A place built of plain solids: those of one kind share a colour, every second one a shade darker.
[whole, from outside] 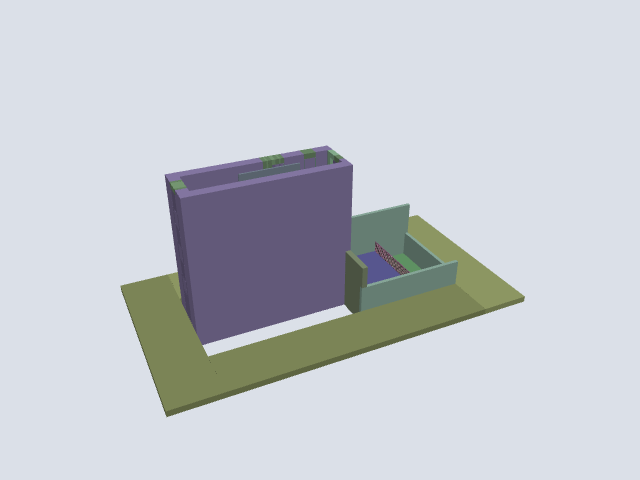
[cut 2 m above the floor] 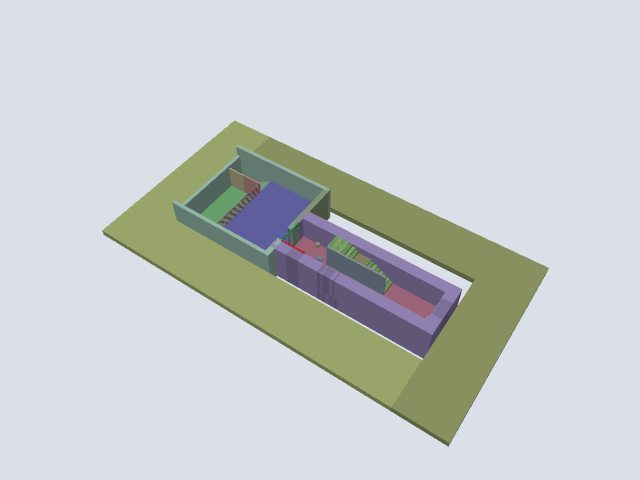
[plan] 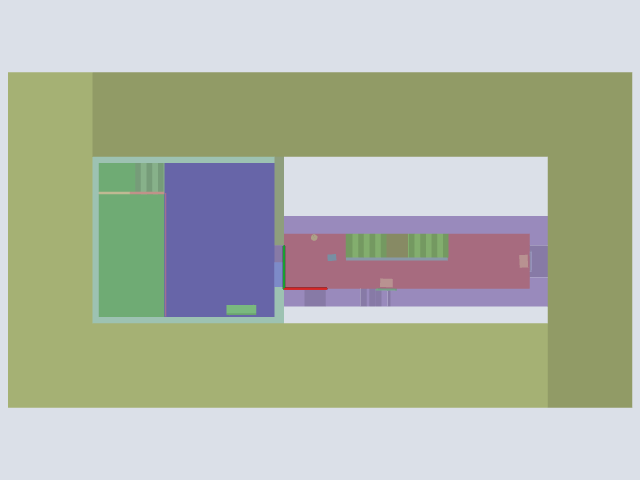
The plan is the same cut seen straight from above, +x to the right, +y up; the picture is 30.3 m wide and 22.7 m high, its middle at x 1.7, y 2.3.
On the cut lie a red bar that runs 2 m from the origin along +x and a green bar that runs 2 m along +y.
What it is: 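A narrow city house of about 1900; beside a corridor from the street door to the back door a straight stair climbs each storey in one flight of 16 steps; behind the house lies a small yard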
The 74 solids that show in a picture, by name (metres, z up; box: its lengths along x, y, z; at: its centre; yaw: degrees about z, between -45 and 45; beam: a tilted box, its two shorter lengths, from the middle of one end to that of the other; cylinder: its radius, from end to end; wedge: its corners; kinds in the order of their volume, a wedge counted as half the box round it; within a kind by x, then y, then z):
{
 "wall_hall_1": {"box": [0.45, 0.8, 4.91], "at": [-0.23, 1.65, 1.27]},
 "wall_hall_2": {"box": [0.45, 1.4, 12.48], "at": [-0.23, 2.74, 5.06]},
 "wall_hall_3": {"box": [1.42, 0.85, 12.48], "at": [0.26, -0.42, 5.06]},
 "wall_hall_4": {"box": [1.0, 0.81, 2.38], "at": [1.47, -0.45, 9.69]},
 "wall_hall_5": {"box": [1.0, 0.85, 4.01], "at": [1.47, -0.42, 0.82]},
 "wall_hall_6": {"box": [1.64, 0.85, 12.48], "at": [2.79, -0.42, 5.06]},
 "wall_hall_7": {"box": [0.3, 0.85, 9.68], "at": [3.76, -0.42, 3.66]},
 "wall_hall_8": {"box": [0.12, 0.85, 6.85], "at": [3.97, -0.42, 2.24]},
 "wall_hall_9": {"box": [0.3, 0.85, 4.01], "at": [4.18, -0.42, 0.82]},
 "wall_hall_10": {"box": [0.28, 0.81, 2.38], "at": [4.47, -0.45, 1.19]},
 "wall_hall_11": {"box": [0.3, 0.81, 2.38], "at": [4.76, -0.45, 1.19]},
 "wall_hall_12": {"box": [0.12, 0.81, 2.38], "at": [4.97, -0.45, 1.19]},
 "wall_hall_13": {"box": [0.3, 0.81, 2.38], "at": [5.18, -0.45, 1.19]},
 "wall_hall_14": {"box": [12.92, 0.85, 12.48], "at": [6.01, 3.02, 5.06]},
 "wall_hall_15": {"box": [7.14, 0.85, 12.48], "at": [8.9, -0.42, 5.06]},
 "wall_hall_16": {"box": [0.85, 1.4, 12.48], "at": [12.05, -0.15, 5.06]},
 "wall_hall_17": {"box": [0.85, 0.25, 4.91], "at": [12.05, 0.67, 1.27]},
 "wall_hall_18": {"box": [0.85, 1.0, 1.35], "at": [12.05, 1.29, 5.89]},
 "wall_hall_19": {"box": [0.85, 1.0, 1.35], "at": [12.05, 1.29, 8.72]},
 "wall_hall_20": {"box": [0.85, 0.25, 4.91], "at": [12.05, 1.92, 1.27]},
 "wall_hall_21": {"box": [0.85, 1.4, 12.48], "at": [12.05, 2.74, 5.06]},
 "wall_hall_22": {"box": [0.81, 1.0, 2.38], "at": [12.07, 1.29, 1.19]},
 "wall_hall_23": {"box": [0.6, 1.0, 1.48], "at": [12.17, 1.29, 4.47]},
 "wall_hall_24": {"box": [0.6, 1.0, 1.48], "at": [12.17, 1.29, 7.3]},
 "wall_hall_25": {"box": [0.6, 1.0, 1.48], "at": [12.17, 1.29, 10.14]},
 "ground_garden_1": {"box": [4.0, 15.88, 0.5], "at": [-11.06, 2.3, -0.27]},
 "ground_garden_2": {"box": [21.53, 4.0, 0.5], "at": [1.71, -3.63, -0.27]},
 "ground_garden_3": {"box": [21.53, 4.0, 0.5], "at": [1.71, 8.24, -0.27]},
 "ground_garden_4": {"box": [4.0, 15.88, 0.5], "at": [14.47, 2.3, -0.27]},
 "floor_terrace_1": {"box": [5.23, 7.3, 1.56], "at": [-3.06, 2.3, -0.8]},
 "flightA_1": {"box": [0.32, 1.14, 4.23], "at": [3.08, 2.03, 0.53]},
 "flightA_2": {"box": [0.59, 1.14, 4.06], "at": [3.21, 2.03, 0.45]},
 "flightA_3": {"box": [0.85, 1.14, 3.89], "at": [3.35, 2.03, 0.36]},
 "flightA_4": {"box": [1.12, 1.14, 3.71], "at": [3.48, 2.03, 0.27]},
 "flightA_5": {"box": [1.39, 1.14, 3.53], "at": [3.62, 2.03, 0.18]},
 "flightA_6": {"box": [1.66, 1.14, 3.35], "at": [3.75, 2.03, 0.09]},
 "flightA_7": {"box": [1.93, 1.14, 3.17], "at": [3.88, 2.03, 0.0]},
 "flightA_8": {"box": [0.32, 1.14, 2.81], "at": [6.01, 2.03, -0.18]},
 "flightA_9": {"box": [0.59, 1.14, 2.64], "at": [6.15, 2.03, -0.26]},
 "flightA_10": {"box": [0.85, 1.14, 2.46], "at": [6.28, 2.03, -0.35]},
 "flightA_11": {"box": [1.12, 1.14, 2.28], "at": [6.42, 2.03, -0.44]},
 "flightA_12": {"box": [1.39, 1.14, 2.11], "at": [6.55, 2.03, -0.52]},
 "flightA_13": {"box": [1.66, 1.14, 1.93], "at": [6.68, 2.03, -0.62]},
 "flightA_14": {"box": [1.93, 1.14, 1.76], "at": [6.82, 2.03, -0.7]},
 "floor_hall_1": {"box": [11.64, 2.61, 1.58], "at": [5.81, 1.29, -0.79]},
 "wall_yard_1": {"box": [0.3, 7.88, 2.28], "at": [-8.91, 2.3, -0.04]},
 "wall_yard_2": {"box": [9.06, 0.3, 5.16], "at": [-4.53, -1.49, 1.4]},
 "wall_yard_3": {"box": [9.06, 0.3, 3.35], "at": [-4.53, 6.09, 0.49]},
 "wall_yard_4": {"box": [0.45, 1.72, 5.16], "at": [-0.23, -0.78, 1.4]},
 "wall_yard_5": {"box": [0.25, 0.8, 4.91], "at": [-0.12, 1.65, 1.27]},
 "floor_low_1": {"box": [3.12, 7.3, 0.5], "at": [-7.21, 2.3, -1.33]},
 "wall_yard_n3a_1": {"box": [0.45, 4.2, 5.16], "at": [-0.23, 4.14, 1.4]},
 "wall_spine_1": {"box": [4.81, 0.14, 11.4], "at": [5.34, 1.4, 5.6]},
 "flightYT_1": {"box": [1.39, 1.5, 0.68], "at": [-6.34, 5.2, -1.24]},
 "flightYT_2": {"box": [1.12, 1.5, 0.85], "at": [-6.21, 5.2, -1.16]},
 "flightYT_3": {"box": [0.85, 1.5, 1.02], "at": [-6.08, 5.2, -1.07]},
 "flightYT_4": {"box": [0.59, 1.5, 1.2], "at": [-5.94, 5.2, -0.98]},
 "flightYT_5": {"box": [0.32, 1.5, 1.38], "at": [-5.81, 5.2, -0.89]},
 "wall_head_hall_1": {"box": [0.45, 0.8, 0.42], "at": [-0.23, 1.65, 11.09]},
 "wall_head_hall_2": {"box": [1.0, 0.85, 0.42], "at": [1.47, -0.42, 11.09]},
 "wall_head_hall_3": {"box": [0.3, 0.85, 3.25], "at": [4.76, -0.42, 9.67]},
 "wall_head_hall_4": {"box": [0.3, 0.85, 8.92], "at": [5.18, -0.42, 6.84]},
 "wall_head_hall_5": {"box": [0.85, 1.0, 0.42], "at": [12.05, 1.29, 11.09]},
 "floor_1": {"box": [1.08, 1.14, 3.0], "at": [5.34, 2.03, -0.08]},
 "wall_over_hall_1": {"box": [0.45, 0.47, 8.8], "at": [-0.23, 0.31, 6.9]},
 "wall_over_hall_2": {"box": [0.45, 0.71, 0.42], "at": [-0.23, 0.9, 11.09]},
 "floor_sill_hall_1": {"box": [0.47, 1.19, 1.58], "at": [-0.23, 0.67, -0.79]},
 "wall_cheekw_1": {"box": [1.64, 0.12, 2.01], "at": [-6.48, 4.52, -0.13]},
 "wall_cheekwx_1": {"box": [1.46, 0.12, 2.01], "at": [-8.03, 4.52, -0.13]},
 "mat_1": {"box": [0.6, 0.4, 0.06], "at": [4.84, 0.27, -0.02], "yaw": -1.6},
 "mat_2": {"box": [0.4, 0.6, 0.06], "at": [11.33, 1.29, -0.02], "yaw": 2.5},
 "newspapers_1": {"box": [0.41, 0.31, 0.19], "at": [2.26, 1.47, 0.04], "yaw": 4.5},
 "rail_1": {"box": [0.06, 5.86, 0.06], "at": [-5.6, 1.6, 0.98]},
 "bench_terrace_1": {"box": [1.41, 0.4, 0.031], "at": [-2.02, -0.97, 0.41]}
}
